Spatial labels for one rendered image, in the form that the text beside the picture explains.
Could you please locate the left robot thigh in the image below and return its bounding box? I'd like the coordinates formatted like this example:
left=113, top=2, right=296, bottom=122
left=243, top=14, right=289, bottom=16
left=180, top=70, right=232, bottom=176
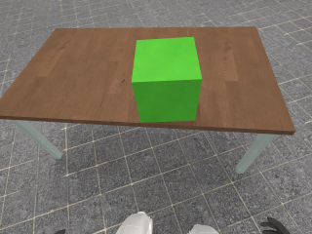
left=116, top=213, right=153, bottom=234

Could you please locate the right robot hand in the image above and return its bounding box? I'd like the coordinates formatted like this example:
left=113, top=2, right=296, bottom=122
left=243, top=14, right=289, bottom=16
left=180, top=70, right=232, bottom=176
left=260, top=217, right=291, bottom=234

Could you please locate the carton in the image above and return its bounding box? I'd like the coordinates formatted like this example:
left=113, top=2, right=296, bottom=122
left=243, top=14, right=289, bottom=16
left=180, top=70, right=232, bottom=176
left=132, top=37, right=202, bottom=123

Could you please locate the table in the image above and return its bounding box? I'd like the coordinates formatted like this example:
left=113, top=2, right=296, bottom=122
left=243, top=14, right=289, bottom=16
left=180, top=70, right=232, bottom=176
left=0, top=26, right=296, bottom=174

